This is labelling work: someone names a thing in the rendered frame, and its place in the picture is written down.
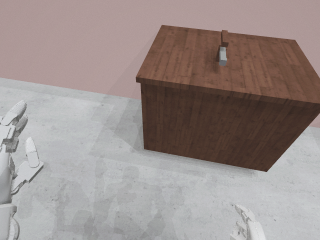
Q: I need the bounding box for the robot right hand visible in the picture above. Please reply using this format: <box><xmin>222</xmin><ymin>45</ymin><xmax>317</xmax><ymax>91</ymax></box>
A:
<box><xmin>230</xmin><ymin>203</ymin><xmax>267</xmax><ymax>240</ymax></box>

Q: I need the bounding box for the tap lever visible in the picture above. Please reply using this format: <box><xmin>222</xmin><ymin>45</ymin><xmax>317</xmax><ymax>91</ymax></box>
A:
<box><xmin>219</xmin><ymin>46</ymin><xmax>227</xmax><ymax>66</ymax></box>

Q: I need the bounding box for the counter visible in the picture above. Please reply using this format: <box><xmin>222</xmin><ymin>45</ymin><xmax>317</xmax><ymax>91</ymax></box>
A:
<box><xmin>136</xmin><ymin>25</ymin><xmax>320</xmax><ymax>172</ymax></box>

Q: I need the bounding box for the robot left hand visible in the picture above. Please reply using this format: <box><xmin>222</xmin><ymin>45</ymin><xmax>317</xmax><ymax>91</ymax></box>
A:
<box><xmin>0</xmin><ymin>100</ymin><xmax>44</xmax><ymax>205</ymax></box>

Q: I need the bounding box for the robot left forearm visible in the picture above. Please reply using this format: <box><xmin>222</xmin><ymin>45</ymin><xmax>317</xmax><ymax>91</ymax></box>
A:
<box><xmin>0</xmin><ymin>203</ymin><xmax>20</xmax><ymax>240</ymax></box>

